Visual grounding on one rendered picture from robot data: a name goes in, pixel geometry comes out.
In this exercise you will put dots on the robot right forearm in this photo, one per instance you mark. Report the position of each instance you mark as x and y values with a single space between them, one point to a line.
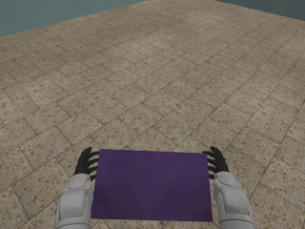
233 206

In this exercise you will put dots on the carton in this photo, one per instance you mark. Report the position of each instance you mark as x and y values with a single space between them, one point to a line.
152 185

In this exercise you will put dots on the robot left hand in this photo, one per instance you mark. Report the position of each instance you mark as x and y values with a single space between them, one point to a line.
83 163

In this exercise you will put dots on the robot left forearm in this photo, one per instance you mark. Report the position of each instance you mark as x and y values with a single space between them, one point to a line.
74 209

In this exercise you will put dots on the robot right hand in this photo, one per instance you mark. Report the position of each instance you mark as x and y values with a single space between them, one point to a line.
219 162

